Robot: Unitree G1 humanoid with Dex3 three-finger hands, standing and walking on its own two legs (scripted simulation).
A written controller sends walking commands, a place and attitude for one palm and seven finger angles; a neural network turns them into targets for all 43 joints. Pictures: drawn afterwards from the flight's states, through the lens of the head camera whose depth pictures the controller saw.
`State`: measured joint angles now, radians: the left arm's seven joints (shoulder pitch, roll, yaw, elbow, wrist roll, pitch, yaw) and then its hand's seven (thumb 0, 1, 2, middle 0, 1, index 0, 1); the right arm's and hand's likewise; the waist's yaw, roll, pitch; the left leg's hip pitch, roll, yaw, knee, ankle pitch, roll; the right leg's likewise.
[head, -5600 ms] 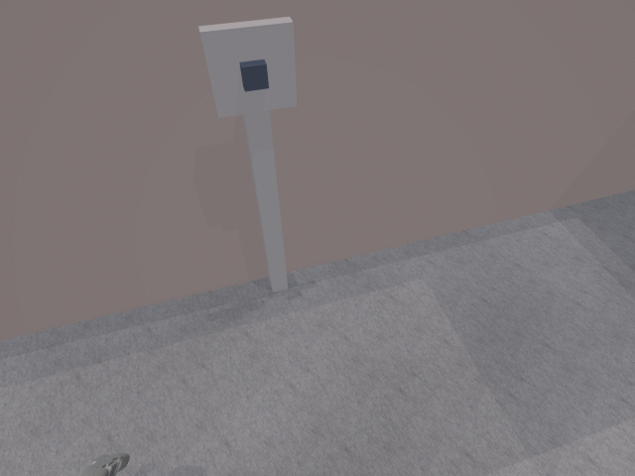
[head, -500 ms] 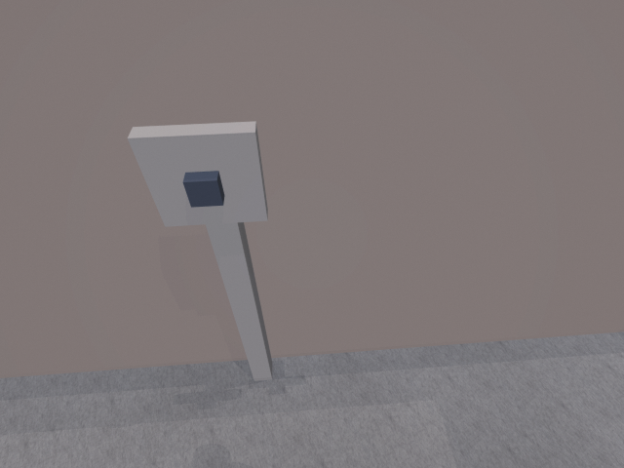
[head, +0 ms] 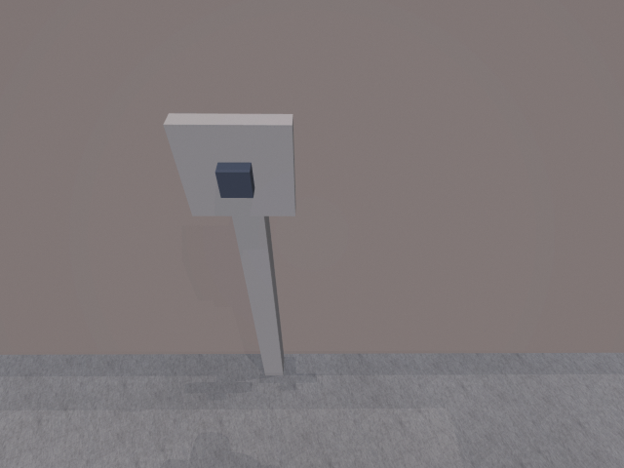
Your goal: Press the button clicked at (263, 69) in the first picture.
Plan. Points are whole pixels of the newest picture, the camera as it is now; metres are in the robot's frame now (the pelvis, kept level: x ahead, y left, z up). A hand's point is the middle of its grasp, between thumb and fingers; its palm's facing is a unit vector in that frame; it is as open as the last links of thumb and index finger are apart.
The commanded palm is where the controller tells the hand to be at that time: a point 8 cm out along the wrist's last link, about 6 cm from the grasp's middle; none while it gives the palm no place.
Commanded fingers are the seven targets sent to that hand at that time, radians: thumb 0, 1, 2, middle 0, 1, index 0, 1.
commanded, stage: look again from close up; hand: left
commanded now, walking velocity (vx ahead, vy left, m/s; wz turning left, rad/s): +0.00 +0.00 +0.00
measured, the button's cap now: (236, 179) +0.50 +0.15 +0.10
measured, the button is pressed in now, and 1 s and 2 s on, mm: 0 0 0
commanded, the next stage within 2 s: shuffle to correct the standing spot in 0.34 s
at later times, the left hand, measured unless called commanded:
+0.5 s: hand out of the picture +0.04 +0.29 -0.15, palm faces -0.01 -0.95 -0.33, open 7.4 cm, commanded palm none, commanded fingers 0.00 0.90 0.90 -0.20 -0.30 -0.20 -0.30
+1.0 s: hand out of the picture -0.06 +0.14 -0.19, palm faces +0.09 -0.99 -0.11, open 7.4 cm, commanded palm none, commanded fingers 0.00 0.90 0.90 -0.20 -0.30 -0.20 -0.30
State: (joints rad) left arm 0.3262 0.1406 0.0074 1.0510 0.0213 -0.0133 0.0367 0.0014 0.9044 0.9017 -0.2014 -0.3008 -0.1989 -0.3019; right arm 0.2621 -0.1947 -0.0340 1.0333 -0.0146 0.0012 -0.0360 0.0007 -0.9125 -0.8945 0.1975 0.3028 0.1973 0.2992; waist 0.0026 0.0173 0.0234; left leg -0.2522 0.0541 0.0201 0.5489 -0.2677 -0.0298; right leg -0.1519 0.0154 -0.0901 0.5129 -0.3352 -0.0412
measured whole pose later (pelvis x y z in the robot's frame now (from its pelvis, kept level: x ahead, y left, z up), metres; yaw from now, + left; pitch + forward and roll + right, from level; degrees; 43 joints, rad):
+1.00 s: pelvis +0.02 +0.00 -0.01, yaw +2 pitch -1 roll -1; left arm 0.45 0.12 0.01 1.11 0.03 0.03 0.02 0.00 0.91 0.90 -0.20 -0.30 -0.20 -0.30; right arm 0.30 -0.13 -0.03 1.14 -0.02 0.01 -0.04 0.00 -0.91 -0.89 0.20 0.30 0.20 0.30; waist 0.01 -0.03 0.02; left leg -0.29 0.07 0.07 0.66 -0.34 0.00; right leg -0.15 0.02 -0.13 0.58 -0.41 -0.04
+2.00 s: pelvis +0.04 +0.00 +0.00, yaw +3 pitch -2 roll -1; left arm 0.26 0.22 0.02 0.96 0.02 0.03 0.04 0.00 0.91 0.90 -0.20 -0.30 -0.20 -0.30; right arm 0.29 -0.18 -0.02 0.98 -0.01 0.00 -0.02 0.00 -0.91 -0.89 0.20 0.30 0.20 0.30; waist 0.00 -0.02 0.01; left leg -0.22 -0.11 0.14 0.46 -0.22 0.14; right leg -0.24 -0.05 -0.01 0.57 -0.32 -0.02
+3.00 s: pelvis +0.04 -0.04 +0.01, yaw +3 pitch -2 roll +0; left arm 0.33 0.18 -0.02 1.10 0.02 -0.01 0.04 0.00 0.91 0.90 -0.20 -0.30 -0.20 -0.30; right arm 0.25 -0.21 -0.02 1.15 0.00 -0.01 -0.01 0.00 -0.91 -0.89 0.20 0.30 0.20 0.30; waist 0.00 0.00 0.01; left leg -0.17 -0.07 0.12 0.33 -0.15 0.10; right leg -0.18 -0.01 -0.01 0.41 -0.21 0.00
